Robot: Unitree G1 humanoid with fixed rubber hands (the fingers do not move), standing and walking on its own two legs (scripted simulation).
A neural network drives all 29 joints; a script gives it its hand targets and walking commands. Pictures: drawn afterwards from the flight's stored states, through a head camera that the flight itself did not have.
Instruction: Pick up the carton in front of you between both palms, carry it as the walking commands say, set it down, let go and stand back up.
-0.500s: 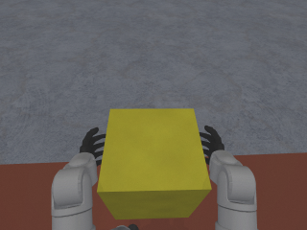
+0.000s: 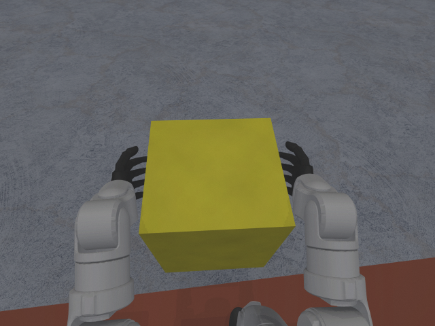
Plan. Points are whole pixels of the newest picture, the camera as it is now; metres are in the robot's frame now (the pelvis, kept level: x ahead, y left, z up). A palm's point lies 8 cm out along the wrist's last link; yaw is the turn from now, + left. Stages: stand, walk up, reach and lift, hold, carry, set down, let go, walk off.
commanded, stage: carry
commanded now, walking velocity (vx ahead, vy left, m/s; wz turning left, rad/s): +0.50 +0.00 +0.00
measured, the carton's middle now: (213, 201) +0.33 -0.01 +0.04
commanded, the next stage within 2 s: none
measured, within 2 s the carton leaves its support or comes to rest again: neither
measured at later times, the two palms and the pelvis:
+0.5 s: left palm (152, 75) +0.69 +0.13 +0.11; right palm (266, 73) +0.69 -0.17 +0.11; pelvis +0.31 -0.02 +0.00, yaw -2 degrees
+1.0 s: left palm (154, 68) +1.01 +0.18 -0.06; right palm (232, 68) +0.99 -0.12 -0.05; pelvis +0.65 +0.05 -0.10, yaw -2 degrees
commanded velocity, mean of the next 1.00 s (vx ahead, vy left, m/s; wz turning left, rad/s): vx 0.50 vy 0.00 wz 0.00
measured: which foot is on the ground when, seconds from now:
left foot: down 0.00-0.08, up 0.10-0.64, down 0.66-1.00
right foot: up 0.00-0.04, down 0.06-0.68, up 0.70-1.00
